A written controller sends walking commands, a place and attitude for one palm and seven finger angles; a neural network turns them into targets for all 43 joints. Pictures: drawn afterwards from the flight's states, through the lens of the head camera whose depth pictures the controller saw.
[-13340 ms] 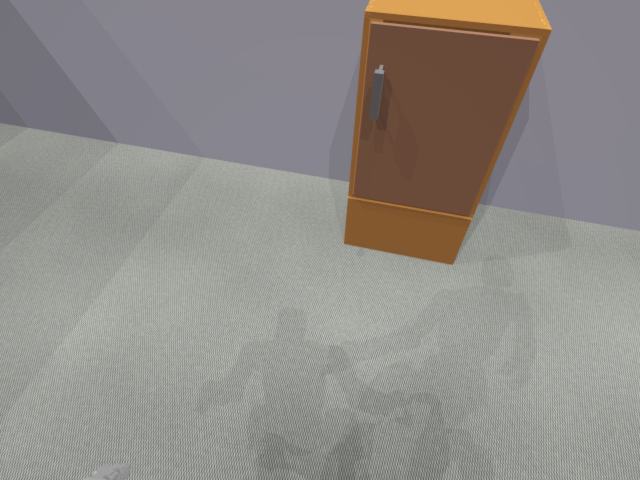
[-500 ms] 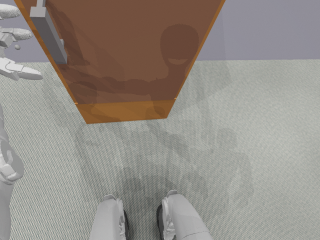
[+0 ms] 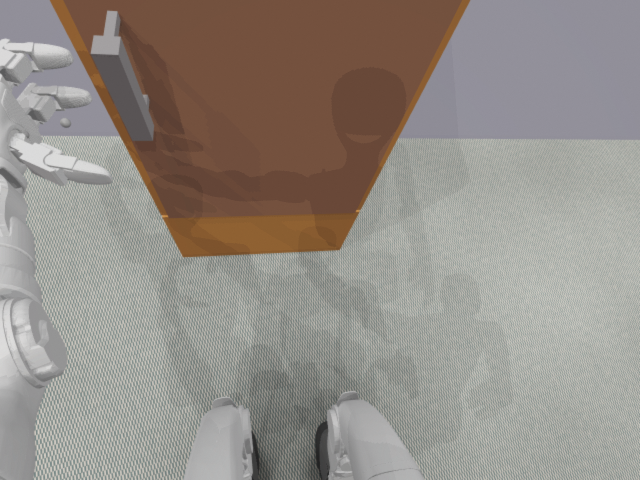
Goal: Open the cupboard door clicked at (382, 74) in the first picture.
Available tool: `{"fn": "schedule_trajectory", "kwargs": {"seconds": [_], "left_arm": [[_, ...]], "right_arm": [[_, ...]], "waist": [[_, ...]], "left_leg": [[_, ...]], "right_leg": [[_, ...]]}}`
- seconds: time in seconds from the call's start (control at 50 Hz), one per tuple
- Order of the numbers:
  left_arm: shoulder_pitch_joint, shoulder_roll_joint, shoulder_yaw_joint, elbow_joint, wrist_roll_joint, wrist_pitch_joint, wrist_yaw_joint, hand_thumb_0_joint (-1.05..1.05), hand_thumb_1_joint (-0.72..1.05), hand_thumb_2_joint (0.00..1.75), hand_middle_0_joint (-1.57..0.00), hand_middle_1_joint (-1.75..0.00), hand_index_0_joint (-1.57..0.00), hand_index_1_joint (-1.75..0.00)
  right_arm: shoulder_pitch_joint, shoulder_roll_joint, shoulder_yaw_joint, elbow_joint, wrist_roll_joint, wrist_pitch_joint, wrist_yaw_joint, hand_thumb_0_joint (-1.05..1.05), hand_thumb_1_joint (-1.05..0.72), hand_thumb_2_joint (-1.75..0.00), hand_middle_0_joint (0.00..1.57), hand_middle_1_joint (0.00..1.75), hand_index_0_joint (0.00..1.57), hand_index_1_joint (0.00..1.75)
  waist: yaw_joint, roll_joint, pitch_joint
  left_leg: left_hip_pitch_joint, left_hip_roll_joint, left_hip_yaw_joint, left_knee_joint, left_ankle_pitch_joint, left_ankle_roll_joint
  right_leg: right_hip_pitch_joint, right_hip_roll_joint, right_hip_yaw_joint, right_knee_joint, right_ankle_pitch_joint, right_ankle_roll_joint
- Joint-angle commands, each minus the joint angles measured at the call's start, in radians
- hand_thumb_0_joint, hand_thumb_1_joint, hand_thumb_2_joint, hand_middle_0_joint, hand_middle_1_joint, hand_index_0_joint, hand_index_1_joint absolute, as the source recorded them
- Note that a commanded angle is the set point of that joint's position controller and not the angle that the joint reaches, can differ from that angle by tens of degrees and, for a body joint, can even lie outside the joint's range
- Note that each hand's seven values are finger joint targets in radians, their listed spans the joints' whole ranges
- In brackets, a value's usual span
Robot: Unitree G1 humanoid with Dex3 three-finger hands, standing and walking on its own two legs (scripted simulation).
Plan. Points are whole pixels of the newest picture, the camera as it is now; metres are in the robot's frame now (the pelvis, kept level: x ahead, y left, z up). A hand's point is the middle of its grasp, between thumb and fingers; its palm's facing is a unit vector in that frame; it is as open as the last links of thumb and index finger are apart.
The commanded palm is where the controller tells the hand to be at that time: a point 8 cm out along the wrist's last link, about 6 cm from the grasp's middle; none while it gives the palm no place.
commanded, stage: move the hooked fingers beside the handle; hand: left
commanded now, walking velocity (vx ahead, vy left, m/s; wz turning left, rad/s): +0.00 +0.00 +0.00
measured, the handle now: (128, 80) +0.58 +0.19 +0.06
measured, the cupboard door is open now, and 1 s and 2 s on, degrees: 0 0 0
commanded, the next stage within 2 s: slide the fingers in behind the handle in 0.20 s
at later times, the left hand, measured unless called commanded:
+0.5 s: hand (86, 116) +0.52 +0.23 +0.06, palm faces -0.01 -1.00 -0.02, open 14.0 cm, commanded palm +0.51 +0.26 +0.05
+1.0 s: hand (111, 119) +0.52 +0.20 +0.05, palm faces +0.01 -1.00 -0.01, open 14.0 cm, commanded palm +0.51 +0.23 +0.05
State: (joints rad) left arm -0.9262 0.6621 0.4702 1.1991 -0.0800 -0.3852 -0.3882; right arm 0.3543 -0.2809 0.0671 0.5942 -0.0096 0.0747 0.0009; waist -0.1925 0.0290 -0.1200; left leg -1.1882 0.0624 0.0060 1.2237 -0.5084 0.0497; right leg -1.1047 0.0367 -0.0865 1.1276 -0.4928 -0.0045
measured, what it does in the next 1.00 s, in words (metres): stands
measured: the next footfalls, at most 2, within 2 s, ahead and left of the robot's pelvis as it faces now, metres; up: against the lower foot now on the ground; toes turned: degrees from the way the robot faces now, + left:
none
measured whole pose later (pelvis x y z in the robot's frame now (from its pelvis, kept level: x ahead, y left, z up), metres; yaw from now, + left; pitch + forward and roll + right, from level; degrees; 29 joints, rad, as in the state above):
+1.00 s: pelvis +0.00 +0.00 +0.00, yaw +0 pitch +27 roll -5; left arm -0.93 0.55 0.42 1.17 -0.08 -0.41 -0.29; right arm 0.36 -0.27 0.06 0.62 -0.02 0.07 0.02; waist -0.19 0.04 -0.13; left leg -1.19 0.06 0.01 1.23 -0.51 0.04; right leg -1.11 0.04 -0.08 1.14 -0.50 -0.01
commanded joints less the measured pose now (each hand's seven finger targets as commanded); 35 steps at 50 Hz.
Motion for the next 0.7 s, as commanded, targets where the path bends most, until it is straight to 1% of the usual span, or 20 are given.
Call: {"fn": "schedule_trajectory", "kwargs": {"seconds": [0.0, 0.02, 0.04, 0.06, 0.12, 0.16, 0.18, 0.26, 0.32, 0.4, 0.46, 0.48, 0.5, 0.52, 0.54, 0.58, 0.6, 0.64, 0.66, 0.68], "left_arm": [[-0.422, 0.311, 0.054, -0.263, -0.025, -0.101, 0.009, 0.00, -0.50, 0.30, -0.30, -1.20, -0.30, -1.20], [-0.408, 0.300, 0.048, -0.256, -0.026, -0.098, 0.008, 0.00, -0.50, 0.30, -0.30, -1.20, -0.30, -1.20], [-0.418, 0.297, 0.045, -0.275, -0.030, -0.101, 0.005, 0.00, -0.50, 0.30, -0.30, -1.20, -0.30, -1.20], [-0.398, 0.282, 0.038, -0.238, -0.029, -0.088, 0.003, 0.00, -0.50, 0.30, -0.30, -1.20, -0.30, -1.20], [-0.400, 0.293, 0.036, -0.188, -0.025, -0.052, 0.002, 0.00, -0.50, 0.30, -0.30, -1.20, -0.30, -1.20], [-0.413, 0.305, 0.039, -0.180, -0.024, -0.044, 0.000, 0.00, -0.50, 0.30, -0.30, -1.20, -0.30, -1.20], [-0.441, 0.320, 0.040, -0.215, -0.020, -0.049, 0.000, 0.00, -0.50, 0.30, -0.30, -1.20, -0.30, -1.20], [-0.459, 0.302, 0.033, -0.264, -0.024, -0.082, 0.004, 0.00, -0.50, 0.30, -0.30, -1.20, -0.30, -1.20], [-0.459, 0.240, -0.003, -0.236, -0.030, -0.073, 0.009, 0.00, -0.50, 0.30, -0.30, -1.20, -0.30, -1.20], [-0.426, 0.212, -0.017, -0.199, -0.025, -0.037, 0.016, 0.00, -0.50, 0.30, -0.30, -1.20, -0.30, -1.20], [-0.406, 0.240, 0.014, -0.206, -0.020, -0.035, 0.040, 0.00, -0.50, 0.30, -0.30, -1.20, -0.30, -1.20], [-0.415, 0.269, 0.035, -0.214, -0.017, -0.040, 0.050, 0.00, -0.50, 0.30, -0.30, -1.20, -0.30, -1.20], [-0.430, 0.258, 0.025, -0.215, -0.014, -0.044, 0.057, 0.00, -0.50, 0.30, -0.30, -1.20, -0.30, -1.20], [-0.439, 0.276, 0.041, -0.246, -0.011, -0.057, 0.068, 0.00, -0.50, 0.30, -0.30, -1.20, -0.30, -1.20], [-0.449, 0.264, 0.034, -0.276, -0.010, -0.075, 0.074, 0.00, -0.50, 0.30, -0.30, -1.20, -0.30, -1.20], [-0.432, 0.269, 0.043, -0.281, -0.004, -0.094, 0.085, 0.00, -0.50, 0.30, -0.30, -1.20, -0.30, -1.20], [-0.425, 0.249, 0.034, -0.286, -0.008, -0.098, 0.086, 0.00, -0.50, 0.30, -0.30, -1.20, -0.30, -1.20], [-0.400, 0.244, 0.036, -0.238, -0.012, -0.092, 0.083, 0.00, -0.50, 0.30, -0.30, -1.20, -0.30, -1.20], [-0.379, 0.240, 0.028, -0.217, -0.009, -0.082, 0.079, 0.00, -0.50, 0.30, -0.30, -1.20, -0.30, -1.20], [-0.389, 0.230, 0.019, -0.221, -0.010, -0.075, 0.075, 0.00, -0.50, 0.30, -0.30, -1.20, -0.30, -1.20]], "right_arm": [[0.193, -0.201, -0.077, -0.021, -0.007, -0.008, -0.015, 0.00, -0.90, -0.90, 0.20, 0.30, 0.20, 0.30], [0.191, -0.201, -0.077, -0.022, -0.005, -0.006, -0.015, 0.00, -0.90, -0.90, 0.20, 0.30, 0.20, 0.30], [0.193, -0.200, -0.076, -0.021, -0.005, -0.006, -0.014, 0.00, -0.90, -0.90, 0.20, 0.30, 0.20, 0.30], [0.192, -0.200, -0.076, -0.020, -0.004, -0.004, -0.012, 0.00, -0.90, -0.90, 0.20, 0.30, 0.20, 0.30], [0.188, -0.207, -0.073, -0.020, 0.002, 0.001, -0.018, 0.00, -0.90, -0.90, 0.20, 0.30, 0.20, 0.30], [0.192, -0.207, -0.069, -0.021, 0.003, 0.000, -0.021, 0.00, -0.90, -0.90, 0.20, 0.30, 0.20, 0.30], [0.189, -0.207, -0.068, -0.022, 0.001, -0.001, -0.024, 0.00, -0.90, -0.90, 0.20, 0.30, 0.20, 0.30], [0.197, -0.203, -0.072, -0.014, -0.004, -0.007, -0.019, 0.00, -0.90, -0.90, 0.20, 0.30, 0.20, 0.30], [0.198, -0.202, -0.075, -0.004, -0.005, -0.008, -0.016, 0.00, -0.90, -0.90, 0.20, 0.30, 0.20, 0.30], [0.208, -0.201, -0.076, -0.006, -0.004, -0.004, -0.013, 0.00, -0.90, -0.90, 0.20, 0.30, 0.20, 0.30], [0.212, -0.199, -0.074, -0.015, -0.006, -0.002, -0.012, 0.00, -0.90, -0.90, 0.20, 0.30, 0.20, 0.30], [0.210, -0.200, -0.073, -0.017, -0.006, -0.002, -0.013, 0.00, -0.90, -0.90, 0.20, 0.30, 0.20, 0.30], [0.207, -0.193, -0.072, -0.019, -0.006, -0.004, -0.012, 0.00, -0.90, -0.90, 0.20, 0.30, 0.20, 0.30], [0.207, -0.193, -0.072, -0.022, -0.008, -0.005, -0.011, 0.00, -0.90, -0.90, 0.20, 0.30, 0.20, 0.30], [0.207, -0.189, -0.074, -0.024, -0.009, -0.008, -0.008, 0.00, -0.90, -0.90, 0.20, 0.30, 0.20, 0.30], [0.205, -0.187, -0.075, -0.021, -0.012, -0.008, -0.004, 0.00, -0.90, -0.90, 0.20, 0.30, 0.20, 0.30], [0.203, -0.185, -0.076, -0.022, -0.012, -0.009, -0.001, 0.00, -0.90, -0.90, 0.20, 0.30, 0.20, 0.30], [0.207, -0.187, -0.075, -0.018, -0.010, -0.008, -0.002, 0.00, -0.90, -0.90, 0.20, 0.30, 0.20, 0.30], [0.205, -0.188, -0.074, -0.022, -0.007, -0.005, -0.002, 0.00, -0.90, -0.90, 0.20, 0.30, 0.20, 0.30], [0.202, -0.189, -0.076, -0.023, -0.005, -0.003, -0.002, 0.00, -0.90, -0.90, 0.20, 0.30, 0.20, 0.30]], "waist": [[0.001, 0.231, -0.555], [-0.001, 0.215, -0.559], [0.001, 0.242, -0.572], [0.001, 0.237, -0.557], [-0.015, 0.170, -0.494], [-0.017, 0.163, -0.490], [-0.016, 0.191, -0.513], [-0.012, 0.240, -0.564], [-0.032, 0.211, -0.529], [-0.021, 0.205, -0.511], [-0.011, 0.178, -0.523], [-0.010, 0.157, -0.521], [-0.016, 0.156, -0.506], [-0.007, 0.173, -0.521], [-0.006, 0.200, -0.541], [0.005, 0.208, -0.565], [0.000, 0.205, -0.566], [-0.010, 0.149, -0.525], [-0.003, 0.161, -0.516], [-0.010, 0.157, -0.513]], "left_leg": [[0.566, -0.008, -0.110, -0.110, 0.481, -0.027], [0.567, -0.008, -0.109, -0.108, 0.485, -0.025], [0.585, -0.007, -0.111, -0.106, 0.508, -0.027], [0.584, -0.006, -0.113, -0.109, 0.504, -0.029], [0.499, -0.008, -0.105, -0.113, 0.413, -0.017], [0.478, -0.009, -0.104, -0.111, 0.400, -0.014], [0.486, -0.009, -0.102, -0.107, 0.414, -0.014], [0.572, -0.003, -0.120, -0.103, 0.472, -0.026], [0.561, -0.001, -0.126, -0.110, 0.432, -0.024], [0.550, -0.004, -0.123, -0.122, 0.424, -0.025], [0.530, -0.007, -0.114, -0.121, 0.431, -0.020], [0.502, -0.007, -0.110, -0.119, 0.416, -0.017], [0.478, -0.010, -0.101, -0.116, 0.402, -0.014], [0.481, -0.012, -0.098, -0.116, 0.409, -0.015], [0.516, -0.011, -0.100, -0.113, 0.432, -0.018], [0.528, -0.009, -0.101, -0.109, 0.450, -0.022], [0.524, -0.011, -0.096, -0.107, 0.448, -0.021], [0.483, -0.013, -0.091, -0.108, 0.429, -0.013], [0.472, -0.014, -0.088, -0.114, 0.417, -0.016], [0.467, -0.015, -0.085, -0.115, 0.402, -0.014]], "right_leg": [[0.100, 0.027, 0.038, -0.099, 0.283, -0.024], [0.106, 0.028, 0.039, -0.101, 0.291, -0.023], [0.100, 0.028, 0.037, -0.093, 0.299, -0.025], [0.089, 0.029, 0.034, -0.098, 0.293, -0.023], [0.103, 0.028, 0.038, -0.111, 0.258, -0.017], [0.109, 0.030, 0.040, -0.109, 0.256, -0.017], [0.114, 0.027, 0.043, -0.103, 0.268, -0.017], [0.071, 0.030, 0.036, -0.095, 0.269, -0.023], [0.047, 0.030, 0.030, -0.104, 0.240, -0.020], [0.050, 0.028, 0.025, -0.110, 0.237, -0.021], [0.082, 0.029, 0.030, -0.111, 0.255, -0.020], [0.100, 0.030, 0.033, -0.109, 0.255, -0.018], [0.114, 0.029, 0.039, -0.112, 0.259, -0.016], [0.128, 0.028, 0.041, -0.108, 0.266, -0.017], [0.115, 0.031, 0.041, -0.101, 0.276, -0.021], [0.128, 0.032, 0.042, -0.097, 0.288, -0.022], [0.133, 0.032, 0.044, -0.099, 0.294, -0.020], [0.154, 0.034, 0.045, -0.103, 0.300, -0.019], [0.157, 0.032, 0.046, -0.105, 0.294, -0.018], [0.155, 0.031, 0.048, -0.110, 0.288, -0.016]]}}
